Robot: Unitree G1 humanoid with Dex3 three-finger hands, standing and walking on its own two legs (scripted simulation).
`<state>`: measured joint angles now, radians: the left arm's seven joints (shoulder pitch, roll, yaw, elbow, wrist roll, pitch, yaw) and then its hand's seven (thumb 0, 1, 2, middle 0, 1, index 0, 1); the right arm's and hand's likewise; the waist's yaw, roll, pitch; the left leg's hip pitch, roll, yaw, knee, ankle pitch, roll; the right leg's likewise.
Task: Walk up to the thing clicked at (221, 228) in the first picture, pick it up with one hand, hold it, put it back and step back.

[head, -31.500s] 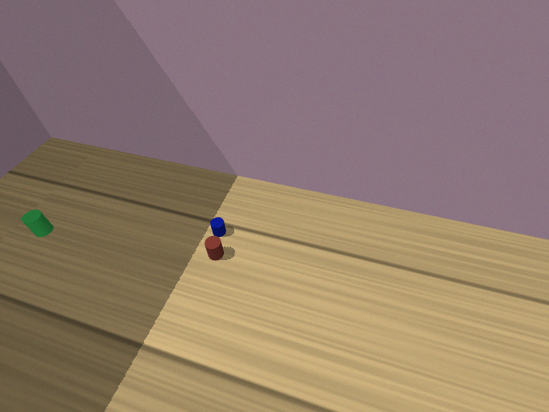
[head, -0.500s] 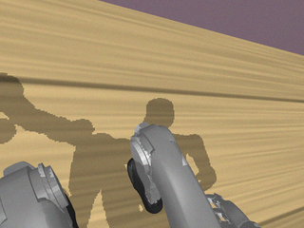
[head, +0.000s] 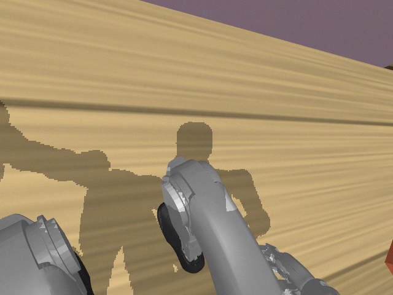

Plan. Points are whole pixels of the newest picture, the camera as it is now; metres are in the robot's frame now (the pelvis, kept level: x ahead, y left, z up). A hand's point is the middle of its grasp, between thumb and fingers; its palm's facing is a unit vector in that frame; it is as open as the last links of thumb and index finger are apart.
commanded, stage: rest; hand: left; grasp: from above
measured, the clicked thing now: out of the picture +0.48 +0.35 -0.27
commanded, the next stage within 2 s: open in 0.42 s
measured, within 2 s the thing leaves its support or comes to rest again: neither
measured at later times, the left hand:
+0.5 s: hand out of the picture +0.47 +0.34 -0.23, palm faces -0.41 -0.14 -0.90, open 8.3 cm
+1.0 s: hand out of the picture +0.47 +0.35 -0.23, palm faces -0.42 -0.13 -0.90, open 9.9 cm
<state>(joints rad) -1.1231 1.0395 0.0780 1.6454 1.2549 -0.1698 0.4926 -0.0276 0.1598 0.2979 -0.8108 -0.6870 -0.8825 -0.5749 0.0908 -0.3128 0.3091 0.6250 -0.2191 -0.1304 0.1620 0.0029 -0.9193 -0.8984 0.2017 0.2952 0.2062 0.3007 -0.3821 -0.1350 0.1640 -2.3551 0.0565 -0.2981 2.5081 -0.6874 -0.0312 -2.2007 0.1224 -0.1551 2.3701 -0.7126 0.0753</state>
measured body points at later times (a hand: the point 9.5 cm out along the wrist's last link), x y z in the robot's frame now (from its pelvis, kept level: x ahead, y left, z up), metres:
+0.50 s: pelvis +0.00 +0.00 +0.00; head +0.28 +0.13 +0.32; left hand +0.49 +0.35 -0.18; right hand +0.06 -0.25 -0.06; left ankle +0.07 +0.14 -0.28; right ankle +0.11 -0.12 -0.28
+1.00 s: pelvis -0.01 +0.00 +0.00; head +0.28 +0.14 +0.32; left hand +0.49 +0.35 -0.18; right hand +0.06 -0.25 -0.05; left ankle +0.07 +0.14 -0.28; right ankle +0.10 -0.12 -0.28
